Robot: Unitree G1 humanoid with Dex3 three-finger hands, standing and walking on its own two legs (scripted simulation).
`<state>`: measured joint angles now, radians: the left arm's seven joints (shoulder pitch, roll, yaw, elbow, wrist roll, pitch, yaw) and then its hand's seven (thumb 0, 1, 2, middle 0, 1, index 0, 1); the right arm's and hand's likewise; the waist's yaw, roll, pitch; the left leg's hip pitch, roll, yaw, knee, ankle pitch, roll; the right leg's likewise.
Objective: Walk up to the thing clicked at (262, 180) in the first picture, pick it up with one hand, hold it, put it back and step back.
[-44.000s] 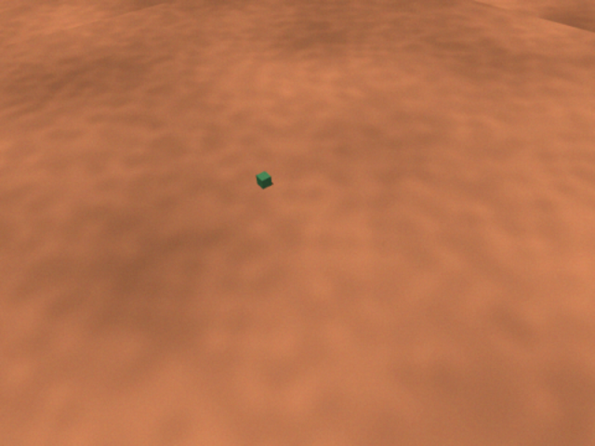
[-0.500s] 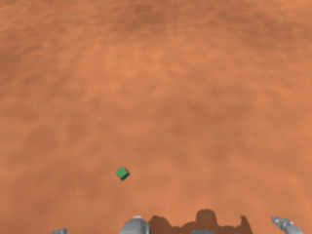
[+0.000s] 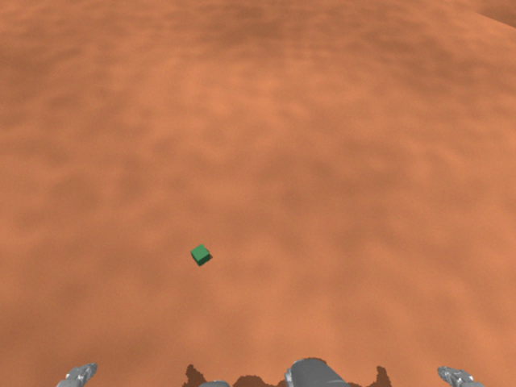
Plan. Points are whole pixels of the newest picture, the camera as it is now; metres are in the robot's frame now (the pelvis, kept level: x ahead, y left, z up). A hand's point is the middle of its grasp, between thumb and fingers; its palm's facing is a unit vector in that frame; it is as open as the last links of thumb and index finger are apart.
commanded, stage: step back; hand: left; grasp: from above
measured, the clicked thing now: (200, 255) +0.65 +0.23 -0.74
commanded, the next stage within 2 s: none
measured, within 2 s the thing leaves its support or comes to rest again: neither
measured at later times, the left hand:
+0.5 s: hand out of the picture -0.07 +0.22 -0.13, palm faces +0.01 -0.90 -0.44, open 7.4 cm
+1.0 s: hand out of the picture -0.29 +0.21 -0.16, palm faces -0.01 -0.91 -0.41, open 7.4 cm
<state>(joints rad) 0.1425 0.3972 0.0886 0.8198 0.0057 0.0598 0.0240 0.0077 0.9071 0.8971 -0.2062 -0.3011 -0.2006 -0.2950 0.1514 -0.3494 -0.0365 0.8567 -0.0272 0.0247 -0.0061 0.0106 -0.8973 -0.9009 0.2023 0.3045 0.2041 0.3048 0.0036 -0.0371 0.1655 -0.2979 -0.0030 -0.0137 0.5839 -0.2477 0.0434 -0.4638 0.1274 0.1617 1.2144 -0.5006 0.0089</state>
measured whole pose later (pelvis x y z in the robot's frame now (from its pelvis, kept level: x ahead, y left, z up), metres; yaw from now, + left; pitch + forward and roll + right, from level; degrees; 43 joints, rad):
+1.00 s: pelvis -0.35 -0.06 -0.02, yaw -1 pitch -2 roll -2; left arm 0.20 0.36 0.07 0.92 0.03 0.02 0.01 0.01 0.91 0.90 -0.21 -0.30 -0.20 -0.29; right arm 0.07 -0.41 -0.05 0.83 -0.02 0.05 0.00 0.01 -0.90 -0.90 0.20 0.30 0.20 0.30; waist 0.03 0.06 0.15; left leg -0.47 0.06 -0.04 0.74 -0.31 0.01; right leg -0.22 0.06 0.01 0.64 -0.39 -0.01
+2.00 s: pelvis -0.35 -0.04 +0.00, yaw +3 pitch -1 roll +0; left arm 0.11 0.37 0.03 1.05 0.00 -0.02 0.00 0.01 0.91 0.90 -0.21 -0.30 -0.20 -0.29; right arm 0.09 -0.32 -0.03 1.04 -0.01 -0.02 0.00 0.01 -0.90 -0.90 0.20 0.30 0.20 0.30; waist 0.02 -0.01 0.07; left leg -0.23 0.00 0.00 0.54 -0.29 0.00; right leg -0.16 -0.02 0.00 0.51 -0.32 0.02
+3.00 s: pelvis -0.37 -0.05 +0.02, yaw +2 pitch -2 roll +0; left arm 0.11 0.35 0.00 1.14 0.00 -0.02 0.00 0.01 0.91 0.90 -0.21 -0.30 -0.20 -0.29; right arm 0.09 -0.34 0.00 1.15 0.00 -0.01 0.01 0.01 -0.90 -0.90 0.20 0.30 0.20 0.30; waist -0.01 0.00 0.04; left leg -0.14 0.02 0.00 0.32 -0.16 -0.01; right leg -0.08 -0.01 0.00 0.31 -0.20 0.01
